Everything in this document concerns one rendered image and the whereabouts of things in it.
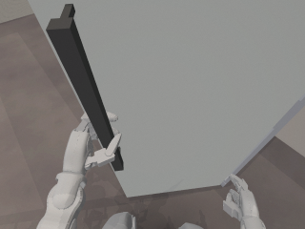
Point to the robot left hand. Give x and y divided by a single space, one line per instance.
76 157

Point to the fridge door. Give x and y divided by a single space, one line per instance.
196 84

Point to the robot right forearm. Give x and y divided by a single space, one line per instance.
251 222

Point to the robot left thigh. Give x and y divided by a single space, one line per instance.
122 220

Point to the robot left forearm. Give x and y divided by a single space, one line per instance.
64 202

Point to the handle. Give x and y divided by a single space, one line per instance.
67 42

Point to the robot right hand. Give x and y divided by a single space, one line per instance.
245 203

